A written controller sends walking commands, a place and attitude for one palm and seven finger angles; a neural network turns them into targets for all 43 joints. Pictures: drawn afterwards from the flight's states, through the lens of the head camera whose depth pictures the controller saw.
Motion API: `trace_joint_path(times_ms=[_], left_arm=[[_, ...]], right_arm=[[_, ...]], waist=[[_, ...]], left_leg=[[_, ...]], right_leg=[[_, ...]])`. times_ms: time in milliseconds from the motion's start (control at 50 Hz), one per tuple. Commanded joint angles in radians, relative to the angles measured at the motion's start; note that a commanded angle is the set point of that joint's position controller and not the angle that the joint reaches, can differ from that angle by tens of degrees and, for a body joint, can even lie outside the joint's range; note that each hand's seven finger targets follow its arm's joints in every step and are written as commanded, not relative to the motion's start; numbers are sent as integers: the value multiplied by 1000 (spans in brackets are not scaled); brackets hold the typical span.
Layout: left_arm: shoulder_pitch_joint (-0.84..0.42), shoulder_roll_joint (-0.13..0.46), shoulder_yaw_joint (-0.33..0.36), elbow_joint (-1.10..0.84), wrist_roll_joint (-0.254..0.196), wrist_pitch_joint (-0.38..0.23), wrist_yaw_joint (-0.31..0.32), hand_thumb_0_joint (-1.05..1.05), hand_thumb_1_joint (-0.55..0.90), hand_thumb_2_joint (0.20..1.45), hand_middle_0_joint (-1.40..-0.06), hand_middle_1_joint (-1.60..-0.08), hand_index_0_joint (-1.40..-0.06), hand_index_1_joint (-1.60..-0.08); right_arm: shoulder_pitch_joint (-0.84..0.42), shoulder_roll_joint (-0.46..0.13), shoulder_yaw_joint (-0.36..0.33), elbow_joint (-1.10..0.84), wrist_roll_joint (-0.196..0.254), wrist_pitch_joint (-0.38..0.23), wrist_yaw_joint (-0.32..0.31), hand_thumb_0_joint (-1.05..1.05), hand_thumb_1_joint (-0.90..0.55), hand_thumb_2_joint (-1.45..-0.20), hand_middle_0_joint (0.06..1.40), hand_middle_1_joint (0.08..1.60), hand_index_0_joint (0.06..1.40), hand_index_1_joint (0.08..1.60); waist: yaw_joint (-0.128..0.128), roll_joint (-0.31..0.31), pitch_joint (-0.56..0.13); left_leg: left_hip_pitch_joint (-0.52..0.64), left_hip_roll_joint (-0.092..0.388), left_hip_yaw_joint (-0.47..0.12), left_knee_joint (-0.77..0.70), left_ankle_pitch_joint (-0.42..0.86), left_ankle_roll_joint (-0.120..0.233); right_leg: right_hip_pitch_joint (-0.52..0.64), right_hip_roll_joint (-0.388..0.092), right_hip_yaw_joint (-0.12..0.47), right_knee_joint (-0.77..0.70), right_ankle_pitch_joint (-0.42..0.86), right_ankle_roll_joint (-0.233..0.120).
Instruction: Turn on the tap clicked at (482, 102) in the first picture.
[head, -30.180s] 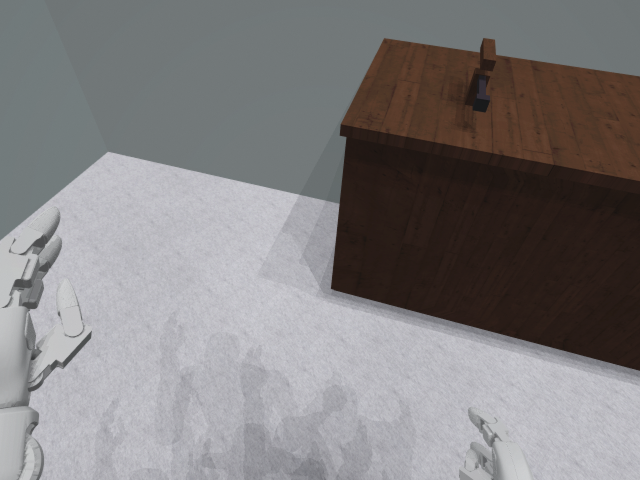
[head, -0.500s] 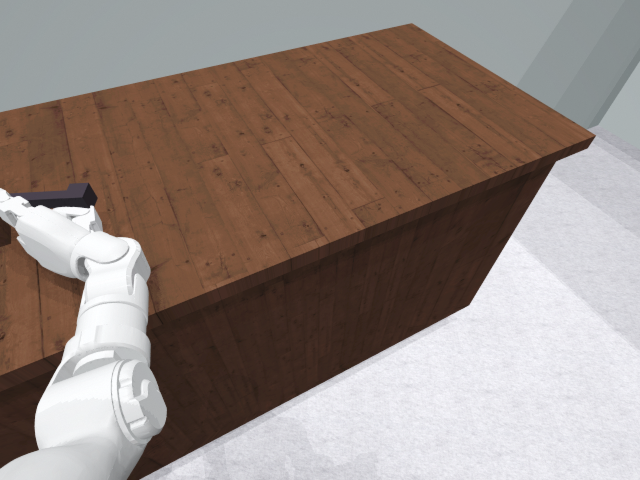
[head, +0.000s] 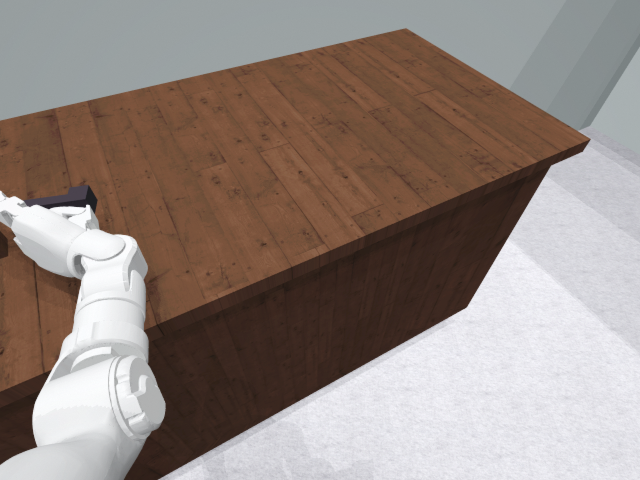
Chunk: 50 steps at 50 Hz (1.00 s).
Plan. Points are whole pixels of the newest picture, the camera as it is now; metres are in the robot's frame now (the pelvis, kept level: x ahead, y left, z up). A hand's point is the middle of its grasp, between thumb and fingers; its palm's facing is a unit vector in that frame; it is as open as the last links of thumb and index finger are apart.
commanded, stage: lift the hand up off the lever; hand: left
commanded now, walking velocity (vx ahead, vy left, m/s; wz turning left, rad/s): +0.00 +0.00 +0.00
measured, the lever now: (82, 200) +0.46 +0.31 +0.11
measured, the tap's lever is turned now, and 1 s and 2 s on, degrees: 74 74 74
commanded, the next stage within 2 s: none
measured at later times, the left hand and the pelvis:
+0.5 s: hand (81, 207) +0.41 +0.28 +0.14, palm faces +0.89 -0.44 -0.09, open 7.8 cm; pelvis +0.00 +0.00 +0.01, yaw +0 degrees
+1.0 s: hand (77, 199) +0.41 +0.27 +0.16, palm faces +0.89 -0.45 -0.10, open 7.8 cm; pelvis -0.01 -0.01 +0.01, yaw +1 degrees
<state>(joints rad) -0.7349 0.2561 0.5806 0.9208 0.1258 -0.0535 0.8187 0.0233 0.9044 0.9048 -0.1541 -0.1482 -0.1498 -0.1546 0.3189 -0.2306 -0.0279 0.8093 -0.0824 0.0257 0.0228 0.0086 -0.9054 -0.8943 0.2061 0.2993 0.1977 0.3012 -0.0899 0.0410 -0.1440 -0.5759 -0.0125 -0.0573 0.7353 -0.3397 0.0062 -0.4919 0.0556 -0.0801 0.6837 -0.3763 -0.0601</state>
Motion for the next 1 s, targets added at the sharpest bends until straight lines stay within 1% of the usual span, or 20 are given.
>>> trace_joint_path(times_ms=[0, 40, 100, 120, 160, 220, 280, 400, 440, 480, 500, 560, 600, 680, 720, 780, 800, 880, 900, 980], left_arm=[[-466, 257, -55, -247, 43, -52, 1, 0, 900, 900, -150, -150, -150, -150], [-467, 213, -92, -249, 38, -46, -3, 0, 900, 900, -150, -150, -150, -150], [-446, 182, -106, -291, 21, -44, -8, 0, 900, 900, -150, -150, -150, -150], [-410, 165, -110, -271, 11, -34, -9, 0, 900, 900, -150, -150, -150, -150], [-458, 140, -139, -301, 7, -28, -10, 0, 900, 900, -150, -150, -150, -150], [-438, 160, -114, -355, 6, -21, 6, 0, 900, 900, -150, -150, -150, -150], [-423, 143, -119, -377, 9, -2, 15, 0, 900, 900, -150, -150, -150, -150], [-380, 198, -71, -405, 21, 51, 19, 0, 900, 900, -150, -150, -150, -150], [-362, 176, -89, -404, 14, 68, 12, 0, 900, 900, -150, -150, -150, -150], [-359, 137, -124, -412, 12, 82, 4, 0, 900, 900, -150, -150, -150, -150], [-346, 153, -109, -405, 14, 89, 1, 0, 900, 900, -150, -150, -150, -150], [-380, 108, -161, -396, 3, 101, -11, 0, 900, 900, -150, -150, -150, -150], [-377, 134, -143, -403, 0, 101, -15, 0, 900, 900, -150, -150, -150, -150], [-461, 118, -176, -382, 2, 93, -11, 0, 900, 900, -150, -150, -150, -150], [-498, 143, -165, -368, 12, 89, -3, 0, 900, 900, -150, -150, -150, -150], [-508, 176, -135, -383, 14, 80, 9, 0, 900, 900, -150, -150, -150, -150], [-503, 216, -101, -392, 20, 78, 13, 0, 900, 900, -150, -150, -150, -150], [-470, 182, -124, -361, 17, 98, 11, 0, 900, 900, -150, -150, -150, -150], [-433, 217, -89, -345, 18, 109, 9, 0, 900, 900, -150, -150, -150, -150], [-445, 206, -106, -355, 0, 124, -3, 0, 900, 900, -150, -150, -150, -150]], right_arm=[[8, -146, -49, -87, 0, -27, -18, 0, -900, -900, 200, 300, 200, 300], [3, -144, -49, -87, 4, -32, -17, 0, -900, -900, 200, 300, 200, 300], [0, -146, -53, -85, 5, -39, -16, 0, -900, -900, 200, 300, 200, 300], [1, -144, -52, -86, 8, -39, -16, 0, -900, -900, 200, 300, 200, 300], [-15, -142, -49, -86, 9, -43, -15, 0, -900, -900, 200, 300, 200, 300], [-24, -143, -52, -85, 9, -49, -16, 0, -900, -900, 200, 300, 200, 300], [-43, -136, -51, -86, 7, -50, -16, 0, -900, -900, 200, 300, 200, 300], [-76, -135, -47, -94, 10, -42, -30, 0, -900, -900, 200, 300, 200, 300], [-86, -128, -43, -101, 17, -41, -33, 0, -900, -900, 200, 300, 200, 300], [-100, -125, -41, -104, 20, -47, -36, 0, -900, -900, 200, 300, 200, 300], [-103, -129, -42, -101, 20, -49, -38, 0, -900, -900, 200, 300, 200, 300], [-114, -125, -37, -97, 27, -59, -43, 0, -900, -900, 200, 300, 200, 300], [-120, -128, -37, -98, 30, -63, -49, 0, -900, -900, 200, 300, 200, 300], [-134, -120, -30, -86, 30, -77, -57, 0, -900, -900, 200, 300, 200, 300], [-135, -121, -28, -77, 28, -83, -60, 0, -900, -900, 200, 300, 200, 300], [-134, -117, -30, -82, 23, -85, -62, 0, -900, -900, 200, 300, 200, 300], [-127, -123, -32, -79, 21, -83, -62, 0, -900, -900, 200, 300, 200, 300], [-123, -120, -29, -84, 22, -78, -60, 0, -900, -900, 200, 300, 200, 300], [-118, -127, -33, -84, 23, -75, -61, 0, -900, -900, 200, 300, 200, 300], [-119, -126, -31, -93, 32, -74, -64, 0, -900, -900, 200, 300, 200, 300]], waist=[[4, 38, -267], [-5, 49, -262], [6, 60, -291], [8, 34, -288], [2, 51, -265], [20, 49, -306], [27, 34, -290], [52, -1, -274], [47, -33, -250], [42, -16, -226], [50, -10, -216], [28, -27, -180], [41, -29, -183], [21, -23, -164], [22, -12, -170], [33, -4, -243], [49, -1, -275], [39, -8, -259], [57, -15, -266], [41, -56, -226]], left_leg=[[188, -1, 2, -77, 312, 41], [217, 3, -2, -81, 325, 39], [270, 4, -8, -84, 373, 32], [266, 5, -11, -90, 381, 30], [269, 5, -13, -97, 364, 27], [299, 7, -16, -98, 415, 20], [287, 6, -4, -101, 429, 19], [245, 1, 12, -121, 395, 25], [236, 4, 19, -134, 378, 28], [241, 2, 24, -139, 360, 30], [243, 1, 21, -144, 354, 30], [239, -1, 22, -152, 304, 34], [232, -4, 18, -160, 277, 35], [220, -7, 14, -165, 215, 37], [216, -9, 9, -167, 189, 38], [220, -11, 15, -153, 211, 36], [222, -13, 10, -152, 225, 34], [219, -8, 23, -152, 256, 35], [210, -11, 18, -156, 262, 34], [206, -6, 29, -170, 243, 38]], right_leg=[[127, -35, 35, -98, 341, 42], [108, -31, 30, -100, 329, 40], [116, -25, 25, -106, 344, 36], [124, -25, 20, -104, 345, 37], [111, -27, 20, -111, 326, 37], [136, -24, 17, -106, 353, 34], [167, -29, 16, -109, 382, 35], [236, -40, 25, -125, 420, 38], [245, -46, 25, -134, 422, 44], [237, -47, 29, -146, 414, 46], [235, -45, 29, -152, 398, 43], [211, -49, 33, -170, 364, 50], [221, -51, 41, -182, 341, 50], [189, -55, 45, -194, 268, 52], [179, -56, 49, -198, 231, 50], [215, -62, 57, -186, 286, 56], [233, -61, 57, -178, 306, 54], [245, -66, 53, -171, 366, 60], [264, -63, 52, -170, 373, 58], [267, -70, 57, -193, 375, 71]])
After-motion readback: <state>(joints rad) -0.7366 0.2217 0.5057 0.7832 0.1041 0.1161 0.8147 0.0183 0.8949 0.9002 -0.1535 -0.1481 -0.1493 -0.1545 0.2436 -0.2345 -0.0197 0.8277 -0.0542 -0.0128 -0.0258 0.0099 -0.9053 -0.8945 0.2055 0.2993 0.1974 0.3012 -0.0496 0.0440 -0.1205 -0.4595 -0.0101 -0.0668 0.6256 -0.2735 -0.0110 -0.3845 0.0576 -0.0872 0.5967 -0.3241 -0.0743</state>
